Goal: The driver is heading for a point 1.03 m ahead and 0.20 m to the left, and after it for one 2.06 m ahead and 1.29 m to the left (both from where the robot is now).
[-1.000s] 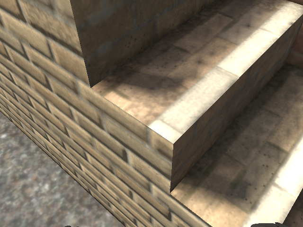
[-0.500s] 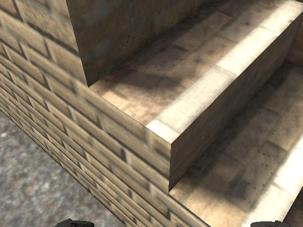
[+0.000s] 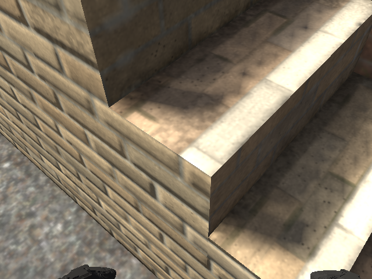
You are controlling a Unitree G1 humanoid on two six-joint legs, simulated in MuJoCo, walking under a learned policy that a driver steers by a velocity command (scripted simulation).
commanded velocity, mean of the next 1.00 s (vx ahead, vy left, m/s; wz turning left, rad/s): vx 0.71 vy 0.00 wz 0.00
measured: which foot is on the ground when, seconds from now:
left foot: down 0.00-1.00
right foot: down 0.00-1.00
